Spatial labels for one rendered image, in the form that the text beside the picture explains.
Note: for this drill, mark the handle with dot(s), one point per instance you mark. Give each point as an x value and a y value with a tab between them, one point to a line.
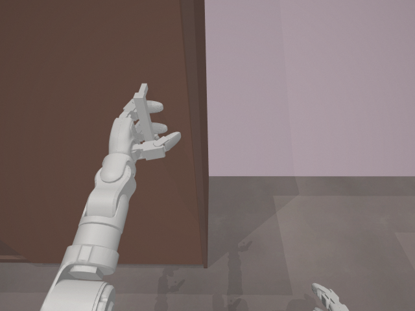
143	113

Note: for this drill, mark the right robot hand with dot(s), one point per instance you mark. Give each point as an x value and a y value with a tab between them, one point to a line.
328	297

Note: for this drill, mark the wardrobe door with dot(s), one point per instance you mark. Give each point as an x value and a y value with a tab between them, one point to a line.
67	70
7	250

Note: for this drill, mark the left robot upper arm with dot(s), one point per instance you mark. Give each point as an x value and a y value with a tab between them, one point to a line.
77	295

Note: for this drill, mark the left robot hand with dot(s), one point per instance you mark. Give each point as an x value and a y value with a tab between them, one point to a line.
125	134

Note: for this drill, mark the left robot forearm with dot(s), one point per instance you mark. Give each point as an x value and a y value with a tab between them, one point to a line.
94	249

